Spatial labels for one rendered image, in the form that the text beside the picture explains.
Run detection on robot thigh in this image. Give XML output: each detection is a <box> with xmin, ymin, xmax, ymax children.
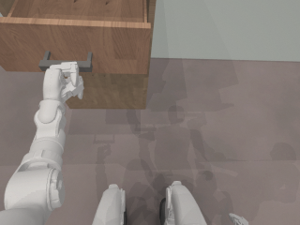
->
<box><xmin>165</xmin><ymin>185</ymin><xmax>207</xmax><ymax>225</ymax></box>
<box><xmin>92</xmin><ymin>187</ymin><xmax>126</xmax><ymax>225</ymax></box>

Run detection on left robot thigh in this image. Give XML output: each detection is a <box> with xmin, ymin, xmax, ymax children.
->
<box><xmin>92</xmin><ymin>187</ymin><xmax>126</xmax><ymax>225</ymax></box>

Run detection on handle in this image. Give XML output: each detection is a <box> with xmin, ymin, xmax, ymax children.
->
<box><xmin>38</xmin><ymin>51</ymin><xmax>93</xmax><ymax>72</ymax></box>

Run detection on robot left upper arm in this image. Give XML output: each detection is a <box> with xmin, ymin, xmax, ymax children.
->
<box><xmin>0</xmin><ymin>168</ymin><xmax>66</xmax><ymax>225</ymax></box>

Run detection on robot right hand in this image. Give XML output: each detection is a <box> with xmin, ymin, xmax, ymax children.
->
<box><xmin>229</xmin><ymin>213</ymin><xmax>248</xmax><ymax>225</ymax></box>

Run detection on cabinet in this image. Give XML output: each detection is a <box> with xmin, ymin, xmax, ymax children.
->
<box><xmin>0</xmin><ymin>0</ymin><xmax>157</xmax><ymax>110</ymax></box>

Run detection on right robot thigh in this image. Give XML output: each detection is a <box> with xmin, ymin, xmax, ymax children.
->
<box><xmin>165</xmin><ymin>185</ymin><xmax>207</xmax><ymax>225</ymax></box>

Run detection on left robot forearm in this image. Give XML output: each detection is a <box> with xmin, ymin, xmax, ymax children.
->
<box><xmin>4</xmin><ymin>99</ymin><xmax>67</xmax><ymax>210</ymax></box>

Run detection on drawer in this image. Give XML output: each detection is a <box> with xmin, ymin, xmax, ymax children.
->
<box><xmin>0</xmin><ymin>0</ymin><xmax>151</xmax><ymax>74</ymax></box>

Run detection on robot left hand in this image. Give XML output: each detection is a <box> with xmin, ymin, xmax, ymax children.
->
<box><xmin>42</xmin><ymin>61</ymin><xmax>84</xmax><ymax>105</ymax></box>

